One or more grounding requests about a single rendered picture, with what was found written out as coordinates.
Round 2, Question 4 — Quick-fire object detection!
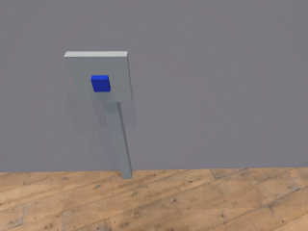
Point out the button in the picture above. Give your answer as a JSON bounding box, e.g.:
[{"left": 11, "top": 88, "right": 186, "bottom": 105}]
[{"left": 90, "top": 75, "right": 111, "bottom": 92}]

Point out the panel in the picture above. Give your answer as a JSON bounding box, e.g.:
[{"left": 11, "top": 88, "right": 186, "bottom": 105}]
[{"left": 64, "top": 51, "right": 133, "bottom": 179}]

